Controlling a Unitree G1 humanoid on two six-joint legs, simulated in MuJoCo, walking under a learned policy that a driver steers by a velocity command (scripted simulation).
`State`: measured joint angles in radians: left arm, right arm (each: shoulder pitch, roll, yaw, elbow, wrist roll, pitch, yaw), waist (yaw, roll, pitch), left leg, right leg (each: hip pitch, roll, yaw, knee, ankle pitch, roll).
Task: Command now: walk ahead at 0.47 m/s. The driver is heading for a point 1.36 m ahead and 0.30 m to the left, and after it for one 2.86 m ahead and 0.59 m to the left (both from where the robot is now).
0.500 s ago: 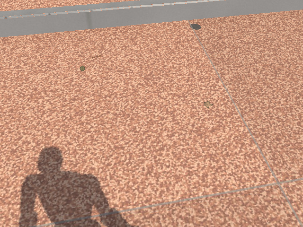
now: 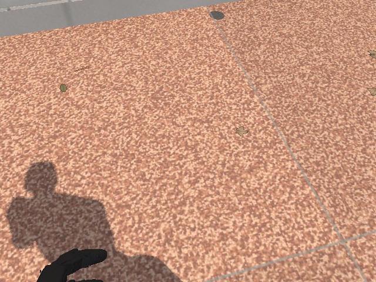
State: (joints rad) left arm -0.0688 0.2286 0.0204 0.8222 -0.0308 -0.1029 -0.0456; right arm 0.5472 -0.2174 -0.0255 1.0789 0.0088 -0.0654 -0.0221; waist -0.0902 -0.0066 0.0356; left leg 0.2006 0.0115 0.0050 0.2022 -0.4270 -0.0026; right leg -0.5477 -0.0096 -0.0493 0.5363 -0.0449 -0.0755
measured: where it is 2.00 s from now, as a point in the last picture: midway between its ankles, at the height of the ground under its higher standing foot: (147, 119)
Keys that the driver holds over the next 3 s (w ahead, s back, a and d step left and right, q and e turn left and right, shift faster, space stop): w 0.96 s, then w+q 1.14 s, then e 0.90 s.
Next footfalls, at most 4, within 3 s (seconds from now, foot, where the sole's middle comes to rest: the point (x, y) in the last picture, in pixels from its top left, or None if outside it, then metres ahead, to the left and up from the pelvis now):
0.02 right None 0.19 -0.11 -0.76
0.56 left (146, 269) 0.51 0.13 -0.76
1.10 right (205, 185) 0.82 -0.12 -0.76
1.64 left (131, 143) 1.06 0.18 -0.76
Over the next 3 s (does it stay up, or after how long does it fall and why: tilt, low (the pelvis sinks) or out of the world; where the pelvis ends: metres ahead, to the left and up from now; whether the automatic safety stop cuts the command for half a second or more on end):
stays up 1.35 0.19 0.01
